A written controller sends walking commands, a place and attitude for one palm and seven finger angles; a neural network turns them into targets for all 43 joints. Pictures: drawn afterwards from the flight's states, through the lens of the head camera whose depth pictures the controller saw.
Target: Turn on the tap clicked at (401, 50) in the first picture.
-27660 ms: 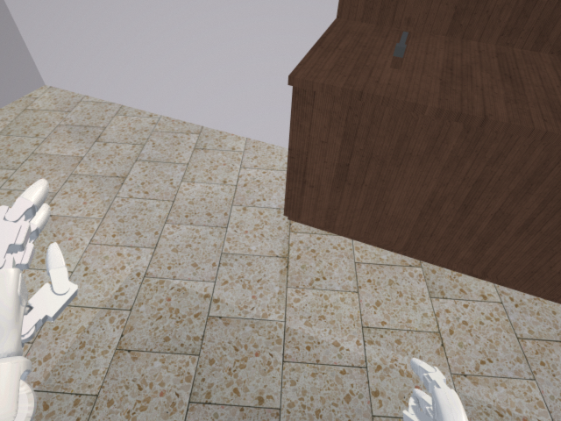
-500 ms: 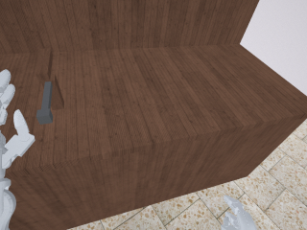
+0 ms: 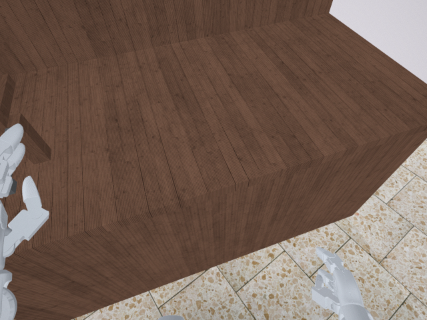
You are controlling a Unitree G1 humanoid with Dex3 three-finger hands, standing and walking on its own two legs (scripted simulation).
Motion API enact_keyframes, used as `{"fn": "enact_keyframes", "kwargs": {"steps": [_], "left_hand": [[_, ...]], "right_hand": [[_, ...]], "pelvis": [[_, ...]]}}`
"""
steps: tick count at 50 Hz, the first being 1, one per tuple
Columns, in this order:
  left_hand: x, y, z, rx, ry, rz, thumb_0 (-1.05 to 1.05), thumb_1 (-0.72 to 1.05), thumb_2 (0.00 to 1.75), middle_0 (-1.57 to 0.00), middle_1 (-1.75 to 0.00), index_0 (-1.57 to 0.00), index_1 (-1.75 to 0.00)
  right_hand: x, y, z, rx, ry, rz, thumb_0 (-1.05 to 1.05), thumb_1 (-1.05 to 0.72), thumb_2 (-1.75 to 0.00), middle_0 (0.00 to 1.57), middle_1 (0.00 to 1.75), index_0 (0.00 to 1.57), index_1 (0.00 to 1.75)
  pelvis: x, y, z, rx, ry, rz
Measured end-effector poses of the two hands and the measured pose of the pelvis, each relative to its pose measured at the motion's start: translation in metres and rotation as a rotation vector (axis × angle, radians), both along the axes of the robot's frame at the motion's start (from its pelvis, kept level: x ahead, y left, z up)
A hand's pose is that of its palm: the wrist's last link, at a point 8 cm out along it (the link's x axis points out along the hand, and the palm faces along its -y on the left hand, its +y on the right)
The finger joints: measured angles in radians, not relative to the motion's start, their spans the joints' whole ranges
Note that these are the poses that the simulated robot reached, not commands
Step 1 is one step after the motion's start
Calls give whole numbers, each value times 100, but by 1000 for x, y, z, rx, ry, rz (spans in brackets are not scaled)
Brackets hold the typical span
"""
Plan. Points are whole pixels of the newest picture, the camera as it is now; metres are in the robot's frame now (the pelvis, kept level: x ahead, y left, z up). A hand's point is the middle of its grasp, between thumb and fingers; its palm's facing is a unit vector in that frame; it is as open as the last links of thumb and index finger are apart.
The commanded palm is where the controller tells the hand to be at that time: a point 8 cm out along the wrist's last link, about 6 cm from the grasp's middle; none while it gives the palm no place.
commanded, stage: come to a stop and stand still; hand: left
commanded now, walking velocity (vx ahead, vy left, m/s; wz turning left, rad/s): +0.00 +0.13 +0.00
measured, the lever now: (2, 185) +0.31 +0.37 +0.10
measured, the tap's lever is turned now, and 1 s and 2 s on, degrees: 0 0 0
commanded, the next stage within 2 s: look again from close up in 0.98 s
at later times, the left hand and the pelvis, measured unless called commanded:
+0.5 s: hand out of the picture +0.17 +0.28 +0.16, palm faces +0.45 -0.84 -0.30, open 7.4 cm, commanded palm +0.11 +0.31 +0.18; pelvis -0.04 +0.03 +0.00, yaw +1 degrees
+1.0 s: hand out of the picture +0.18 +0.29 +0.16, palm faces +0.42 -0.84 -0.34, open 7.4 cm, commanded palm +0.13 +0.32 +0.18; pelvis -0.03 +0.03 +0.01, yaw +1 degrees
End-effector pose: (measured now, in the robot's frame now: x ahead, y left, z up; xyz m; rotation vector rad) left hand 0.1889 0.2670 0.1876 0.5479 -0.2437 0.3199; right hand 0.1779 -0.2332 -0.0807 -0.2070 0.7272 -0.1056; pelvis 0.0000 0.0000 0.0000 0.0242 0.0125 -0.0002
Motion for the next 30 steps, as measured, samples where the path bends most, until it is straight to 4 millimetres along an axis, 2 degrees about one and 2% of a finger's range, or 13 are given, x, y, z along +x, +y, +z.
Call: {"fn": "enact_keyframes", "kwargs": {"steps": [4,7,10,14,17,22,26,30], "left_hand": [[-20,12,-2,27,27,17,1,88,89,-22,-30,-22,-30],[-37,27,-4,7,-6,41,1,88,89,-22,-30,-22,-30],[-52,43,-8,-38,-61,66,1,88,89,-22,-30,-22,-30],[-64,59,-12,-94,-111,118,1,88,89,-22,-30,-22,-30],[-68,61,-14,-124,-154,137,1,89,89,-21,-30,-21,-30],[-66,51,-16,-163,-133,99,1,89,89,-21,-30,-21,-30],[-63,49,-17,-153,-95,47,1,89,89,-21,-30,-21,-30],[-60,57,-14,-117,-65,41,1,89,89,-21,-30,-21,-30]], "right_hand": [[-11,-10,6,-52,9,-25,1,-91,-90,20,30,20,30],[-22,-9,8,-91,12,-27,1,-91,-90,20,30,20,30],[-36,2,10,-104,18,-37,1,-91,-90,20,30,20,30],[-51,26,12,-69,5,-10,2,-91,-90,20,30,20,30],[-56,45,8,-26,-4,33,2,-91,-90,20,30,20,30],[-60,66,3,27,-3,82,2,-91,-90,21,30,21,30],[-63,69,2,26,1,75,2,-90,-90,21,30,21,30],[-66,64,5,10,10,46,2,-90,-90,21,30,21,30]], "pelvis": [[-10,4,-1,5,-3,7],[-17,13,-6,-14,-14,17],[-25,21,-8,-12,-38,14],[-30,25,-5,-22,-51,31],[-33,25,-6,-22,-47,40],[-40,28,-4,-50,-52,34],[-42,32,-3,-54,-50,21],[-40,36,0,-44,-44,13]]}}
